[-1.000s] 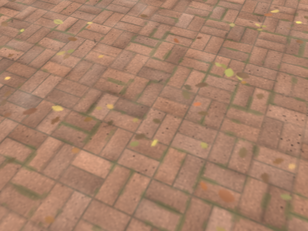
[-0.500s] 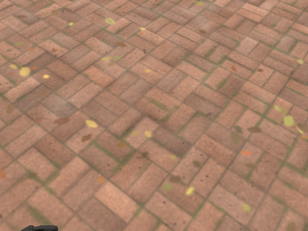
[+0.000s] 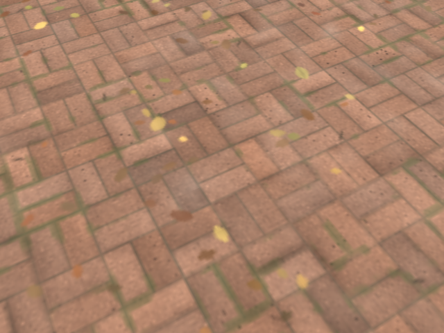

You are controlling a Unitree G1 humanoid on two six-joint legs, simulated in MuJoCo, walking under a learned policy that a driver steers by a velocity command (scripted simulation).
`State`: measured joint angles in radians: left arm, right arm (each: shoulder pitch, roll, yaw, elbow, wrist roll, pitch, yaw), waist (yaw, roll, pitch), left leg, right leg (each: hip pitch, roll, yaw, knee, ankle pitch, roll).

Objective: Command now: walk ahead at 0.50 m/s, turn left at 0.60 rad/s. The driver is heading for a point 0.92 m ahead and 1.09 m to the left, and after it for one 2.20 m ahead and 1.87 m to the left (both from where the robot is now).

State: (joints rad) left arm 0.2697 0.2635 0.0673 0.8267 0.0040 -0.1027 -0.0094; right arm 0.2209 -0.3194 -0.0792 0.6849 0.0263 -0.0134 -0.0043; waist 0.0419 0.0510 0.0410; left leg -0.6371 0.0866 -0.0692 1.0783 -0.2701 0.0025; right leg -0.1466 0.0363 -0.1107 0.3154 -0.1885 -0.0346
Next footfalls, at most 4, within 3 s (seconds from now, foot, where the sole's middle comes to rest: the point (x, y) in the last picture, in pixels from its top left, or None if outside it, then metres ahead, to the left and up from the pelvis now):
0.26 left None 0.30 0.16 -0.78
0.76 right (224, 277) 0.64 0.06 -0.78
1.26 left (107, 255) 0.70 0.45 -0.78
1.74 right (97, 174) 1.04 0.56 -0.78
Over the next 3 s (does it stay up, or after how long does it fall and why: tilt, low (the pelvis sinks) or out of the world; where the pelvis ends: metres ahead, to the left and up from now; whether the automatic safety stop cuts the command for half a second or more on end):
stays up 1.16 1.11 0.00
